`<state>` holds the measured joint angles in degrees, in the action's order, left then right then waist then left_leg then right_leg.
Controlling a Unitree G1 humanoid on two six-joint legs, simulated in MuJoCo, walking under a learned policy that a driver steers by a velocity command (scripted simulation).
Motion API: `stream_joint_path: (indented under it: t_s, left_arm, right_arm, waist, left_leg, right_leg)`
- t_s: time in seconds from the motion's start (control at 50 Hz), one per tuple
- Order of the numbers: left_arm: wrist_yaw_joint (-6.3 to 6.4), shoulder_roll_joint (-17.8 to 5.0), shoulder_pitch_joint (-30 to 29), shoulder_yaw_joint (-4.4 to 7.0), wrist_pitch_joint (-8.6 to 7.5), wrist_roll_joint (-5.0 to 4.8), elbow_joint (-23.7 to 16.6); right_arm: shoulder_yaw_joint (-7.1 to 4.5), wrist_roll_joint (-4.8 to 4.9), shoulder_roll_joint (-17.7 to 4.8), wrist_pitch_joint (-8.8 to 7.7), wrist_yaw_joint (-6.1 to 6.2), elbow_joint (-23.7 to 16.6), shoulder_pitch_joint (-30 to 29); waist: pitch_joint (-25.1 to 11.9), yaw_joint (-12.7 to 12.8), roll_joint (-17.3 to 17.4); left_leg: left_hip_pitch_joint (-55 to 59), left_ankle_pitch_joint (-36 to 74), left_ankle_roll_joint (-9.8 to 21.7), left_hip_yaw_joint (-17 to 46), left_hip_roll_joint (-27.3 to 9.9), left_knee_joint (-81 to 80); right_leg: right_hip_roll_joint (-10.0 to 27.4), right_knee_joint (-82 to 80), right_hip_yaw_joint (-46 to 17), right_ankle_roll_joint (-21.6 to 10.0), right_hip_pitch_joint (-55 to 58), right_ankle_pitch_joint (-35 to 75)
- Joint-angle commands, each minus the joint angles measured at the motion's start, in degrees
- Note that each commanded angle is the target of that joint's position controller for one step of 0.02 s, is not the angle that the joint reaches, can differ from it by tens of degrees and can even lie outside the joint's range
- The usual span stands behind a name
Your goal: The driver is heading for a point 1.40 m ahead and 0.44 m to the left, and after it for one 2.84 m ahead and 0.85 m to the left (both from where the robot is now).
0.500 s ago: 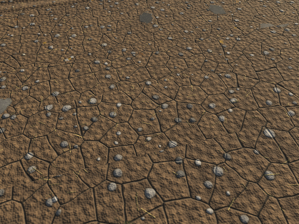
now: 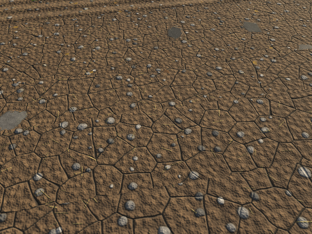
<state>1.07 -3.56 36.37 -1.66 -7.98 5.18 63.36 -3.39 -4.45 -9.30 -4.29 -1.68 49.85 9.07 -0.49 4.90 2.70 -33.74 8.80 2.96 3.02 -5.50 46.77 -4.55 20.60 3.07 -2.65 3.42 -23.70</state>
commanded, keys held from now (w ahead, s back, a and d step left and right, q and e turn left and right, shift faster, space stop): w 0.64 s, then w+q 0.36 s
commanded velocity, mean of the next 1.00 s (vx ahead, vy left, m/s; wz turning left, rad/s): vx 0.49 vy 0.00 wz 0.11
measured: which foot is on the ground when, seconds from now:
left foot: up 0.00-0.22, down 0.24-0.72, up 0.74-1.00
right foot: down 0.00-0.26, up 0.28-0.66, down 0.68-1.00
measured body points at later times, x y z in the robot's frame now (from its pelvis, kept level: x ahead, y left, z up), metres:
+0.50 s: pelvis +0.32 +0.08 -0.17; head +0.32 +0.08 +0.28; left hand +0.45 +0.32 -0.29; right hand +0.22 -0.16 -0.31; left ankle +0.28 +0.18 -0.91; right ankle +0.45 -0.07 -0.84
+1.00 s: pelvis +0.58 +0.03 -0.16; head +0.59 +0.03 +0.29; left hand +0.48 +0.24 -0.30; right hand +0.70 -0.19 -0.30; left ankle +0.69 +0.20 -0.84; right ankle +0.58 -0.07 -0.91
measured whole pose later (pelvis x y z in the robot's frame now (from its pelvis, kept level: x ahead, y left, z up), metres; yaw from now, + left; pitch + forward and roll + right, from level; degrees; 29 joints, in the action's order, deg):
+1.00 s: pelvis +0.58 +0.03 -0.16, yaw +8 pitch -1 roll -2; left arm 0.0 -10.1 26.8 0.9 -6.9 4.8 61.1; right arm -2.6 -3.0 -11.7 -4.6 -4.2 54.5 13.8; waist 1.4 4.0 2.6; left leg -37.6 -4.0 3.4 2.2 -6.6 51.7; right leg -1.6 11.0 11.9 -2.9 -2.5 -8.0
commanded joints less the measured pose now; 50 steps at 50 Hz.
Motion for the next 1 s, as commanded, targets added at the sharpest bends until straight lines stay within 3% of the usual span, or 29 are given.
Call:
stream_joint_path:
  t_s: [0.02,0.06,0.12,0.18,0.22,0.24,0.26,0.28,0.3,0.32,0.34,0.36,0.38,0.4,0.42,0.44,0.46,0.54,0.62,0.68,0.7,0.72,0.74,0.76,0.78,0.8,0.84,0.92,1.0]
  left_arm:
    - [1.05,-4.3,11.8,0.05,-0.02,-0.70,2.4]
    - [-0.52,-3.6,12.0,-0.85,1.23,0.42,2.2]
    - [-0.05,-5.4,10.3,-1.01,0.66,-1.74,0.5]
    - [1.47,-8.9,14.2,-0.10,3.04,-2.30,1.8]
    - [0.55,-10.7,12.5,0.58,4.21,-2.30,1.2]
    - [-1.51,-12.4,11.9,1.22,5.04,-1.33,1.1]
    - [-4.66,-7.6,16.4,-0.19,5.39,1.32,1.4]
    - [-6.74,-3.0,22.7,-1.79,4.59,0.09,2.8]
    - [-8.29,-10.4,6.9,0.43,3.46,-2.13,-2.9]
    - [-8.20,-11.0,-4.3,1.32,1.73,-3.84,-8.5]
    - [-7.02,-12.8,-10.6,2.22,1.31,-3.44,-10.1]
    - [-5.79,-13.7,-12.5,3.05,1.35,-2.25,-10.4]
    - [-4.85,-8.1,-13.7,1.62,1.85,-2.08,-11.8]
    - [-4.07,-3.4,-13.4,0.26,2.94,-0.79,-12.4]
    - [-4.09,-1.9,-12.9,-0.34,3.31,0.68,-11.7]
    - [-5.03,-3.0,-10.6,0.06,3.99,0.66,-10.5]
    - [-5.81,-5.0,-11.9,0.12,4.60,-0.24,-11.4]
    - [-5.83,-9.7,-22.3,-0.76,5.74,-1.57,-16.3]
    - [-4.45,-14.2,-34.4,0.64,4.63,-1.73,-18.4]
    - [-3.45,-18.1,-33.5,3.02,3.11,-3.53,-18.2]
    - [-3.40,-21.5,-22.1,4.46,2.43,-3.81,-14.6]
    - [-3.31,-22.1,-6.4,4.43,2.78,-4.27,-10.8]
    - [-2.71,-20.6,3.1,4.77,3.15,-2.17,-6.9]
    - [-1.91,-21.0,-3.7,5.49,2.15,-1.63,-6.8]
    - [-1.21,-18.0,-12.3,4.93,1.70,-2.61,-8.3]
    - [-0.63,-13.5,-15.7,3.56,1.62,-3.42,-8.9]
    - [0.07,-8.8,-18.0,2.43,0.98,-3.02,-8.8]
    - [-0.26,-9.3,-16.1,2.92,-0.18,-0.73,-7.2]
    - [-2.07,-11.0,-11.3,2.89,-0.12,0.22,-5.1]
  right_arm:
    - [2.09,0.19,1.9,0.11,0.21,-3.8,-6.0]
    - [2.60,-0.02,1.2,1.27,-0.48,-5.0,-7.3]
    - [2.35,-1.15,-3.4,2.33,-1.08,-6.2,-9.8]
    - [3.18,-0.29,-3.3,2.15,-1.05,-5.0,-13.6]
    - [2.14,-0.37,-6.8,1.54,-0.05,-1.0,-7.2]
    - [0.61,0.23,-9.8,0.75,0.84,3.9,6.8]
    - [-1.07,1.76,-14.6,0.36,0.67,9.3,29.0]
    - [-2.36,0.88,-16.8,0.42,-1.30,10.7,41.4]
    - [-1.88,-2.00,-14.1,0.64,-2.20,13.8,46.7]
    - [-2.39,-1.54,-16.7,0.40,-1.61,13.0,37.3]
    - [-1.43,-0.56,-13.8,0.76,-1.45,10.7,28.7]
    - [0.28,-0.75,-9.6,0.82,-1.58,8.6,23.5]
    - [0.93,-1.15,-7.4,0.49,-1.73,7.8,20.2]
    - [2.55,-1.19,-2.4,-0.14,-1.17,7.3,16.9]
    - [3.71,0.18,0.6,-1.75,-0.07,4.7,12.0]
    - [3.46,1.65,-2.3,-2.81,0.22,3.7,9.8]
    - [3.34,1.18,-4.5,-3.46,0.02,3.2,6.7]
    - [1.33,0.22,-11.2,-3.59,-1.90,5.0,12.5]
    - [1.15,-0.25,-10.1,-1.39,-1.40,8.2,22.6]
    - [0.10,-0.30,-12.0,-0.81,-1.32,7.7,21.6]
    - [0.64,-1.06,-8.8,-1.32,-1.77,7.6,24.2]
    - [2.98,-1.50,-2.8,-1.94,-3.11,6.5,28.6]
    - [1.70,0.79,-6.0,-1.77,-3.95,5.1,18.7]
    - [0.64,2.05,-7.2,-1.98,-2.88,3.9,12.4]
    - [0.37,1.76,-7.3,-2.12,-1.01,4.4,12.3]
    - [0.77,0.64,-5.4,-1.90,0.05,4.9,14.6]
    - [1.40,0.04,-0.9,-1.01,0.41,5.5,16.1]
    - [1.15,1.86,-1.4,-0.84,-2.20,4.9,12.3]
    - [1.13,1.31,-2.4,-0.28,-3.27,2.1,5.5]
  waist:
    - [8.0,3.0,-4.7]
    - [10.3,2.1,-5.5]
    - [12.8,1.9,-3.1]
    - [12.4,5.2,-2.6]
    - [9.3,1.8,-0.7]
    - [3.0,-4.2,3.3]
    - [-11.5,-9.6,7.8]
    - [-28.7,-12.9,14.1]
    - [-23.9,-19.3,5.6]
    - [-10.9,-16.4,5.8]
    - [-2.6,-13.8,0.8]
    - [1.0,-10.2,-2.8]
    - [4.7,-5.2,-1.9]
    - [9.4,-2.0,-1.9]
    - [11.6,-1.3,-2.4]
    - [9.0,-0.1,-1.0]
    - [8.4,1.1,0.9]
    - [7.0,-1.7,-1.5]
    - [5.8,-7.7,-0.4]
    - [1.3,-4.7,0.3]
    - [-8.1,-2.1,-4.8]
    - [-22.2,2.4,-15.2]
    - [-16.5,7.6,-9.4]
    - [-2.3,5.0,-7.5]
    - [0.9,1.2,-7.9]
    - [-0.5,-1.9,-7.8]
    - [1.0,-4.9,-5.4]
    - [3.8,-4.3,-5.2]
    - [3.7,-3.5,-5.5]
  left_leg:
    - [-6.2,22.3,-1.1,0.6,-2.7,-19.1]
    - [6.2,24.3,-0.5,-1.7,-1.9,-16.0]
    - [2.1,17.1,0.6,0.4,-3.7,-20.4]
    - [6.5,15.6,-0.4,-0.5,-4.7,-29.3]
    - [17.0,14.5,-1.7,-2.9,-3.4,-33.8]
    - [37.0,23.2,-1.6,-7.2,-1.4,-36.2]
    - [72.7,39.3,5.3,-5.2,-5.8,-17.8]
    - [94.3,60.3,21.0,5.4,-18.1,-0.8]
    - [88.5,45.6,20.3,11.6,-18.7,-6.4]
    - [74.2,27.9,18.5,13.7,-20.2,-14.9]
    - [54.7,9.4,17.0,12.4,-18.9,-22.6]
    - [39.1,12.3,16.9,10.0,-18.2,-25.5]
    - [26.4,6.2,17.0,9.0,-18.0,-29.0]
    - [15.5,-2.6,16.1,10.0,-17.4,-35.0]
    - [9.7,-11.0,14.9,7.7,-13.5,-40.7]
    - [4.8,-13.6,13.7,1.9,-8.7,-40.3]
    - [-1.3,-12.8,12.4,-0.7,-6.2,-40.2]
    - [13.0,-0.8,12.7,2.4,-10.4,-37.9]
    - [31.2,-0.9,10.3,0.9,-10.0,-33.3]
    - [27.8,14.5,6.5,-2.5,-5.6,-24.2]
    - [16.5,9.8,2.3,-5.9,0.3,-10.1]
    - [-1.9,-24.0,-1.4,-7.0,7.6,7.8]
    - [-11.0,-41.4,0.8,-0.5,7.0,18.1]
    - [-14.6,-37.2,2.6,1.9,3.8,21.5]
    - [-10.3,-33.8,2.8,1.7,0.7,21.0]
    - [-4.9,-30.5,3.3,2.6,-1.4,19.4]
    - [1.6,-27.2,3.0,3.1,-2.7,18.7]
    - [-1.7,-16.3,1.3,1.7,-2.7,12.0]
    - [2.3,-7.6,-0.4,-1.2,-1.6,3.7]
  right_leg:
    - [10.7,4.4,-7.2,-8.2,-7.0,18.5]
    - [11.9,4.4,-9.5,-9.0,-22.3,13.4]
    - [13.4,9.5,-13.1,-7.4,-16.5,8.6]
    - [12.2,14.5,-13.8,-5.0,-9.8,7.8]
    - [10.1,24.7,-12.0,-2.8,-7.9,17.0]
    - [5.5,37.7,-6.5,-0.7,-14.5,21.4]
    - [5.3,55.0,-5.2,2.6,-33.0,18.3]
    - [-0.6,89.7,-6.7,4.6,-43.1,-24.6]
    - [-1.0,101.3,-8.0,4.1,-56.1,-27.6]
    - [2.9,99.2,-4.6,2.7,-67.6,-22.1]
    - [8.5,93.1,-3.3,1.1,-65.4,-16.8]
    - [10.5,83.5,-4.8,0.3,-57.7,-10.5]
    - [12.6,75.5,-7.3,-2.2,-51.2,-7.1]
    - [16.5,65.8,-11.5,-4.6,-49.1,2.1]
    - [17.6,48.1,-10.9,-5.9,-46.5,14.4]
    - [15.2,37.7,-6.6,-5.9,-36.9,21.2]
    - [14.0,31.6,-5.1,-5.8,-29.5,23.8]
    - [11.5,19.2,-7.1,-3.1,-33.2,29.4]
    - [8.4,11.2,-3.3,-2.9,-37.5,27.8]
    - [4.4,9.8,0.9,-5.6,-18.1,26.5]
    - [8.7,15.2,-3.2,-10.9,4.6,36.0]
    - [25.8,5.7,-27.6,-22.2,29.8,28.8]
    - [27.3,-4.3,-38.4,-17.4,26.2,7.1]
    - [25.4,-7.8,-31.9,-12.6,11.1,-3.1]
    - [24.1,-9.7,-25.7,-11.6,0.6,-0.1]
    - [23.3,-11.7,-21.6,-11.8,-4.6,5.7]
    - [22.0,-14.9,-14.0,-10.5,-11.5,14.5]
    - [20.3,-17.6,-1.8,-9.7,-11.7,22.4]
    - [18.6,-15.6,6.0,-9.6,-15.4,27.3]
